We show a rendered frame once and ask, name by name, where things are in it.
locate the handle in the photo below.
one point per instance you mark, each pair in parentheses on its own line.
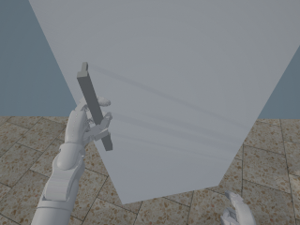
(91,99)

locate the fridge door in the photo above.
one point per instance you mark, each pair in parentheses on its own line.
(187,80)

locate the left robot hand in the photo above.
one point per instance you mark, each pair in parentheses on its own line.
(80,119)

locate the robot left forearm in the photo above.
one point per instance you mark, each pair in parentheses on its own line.
(60,192)

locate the right robot hand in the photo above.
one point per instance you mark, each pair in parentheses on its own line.
(242,214)

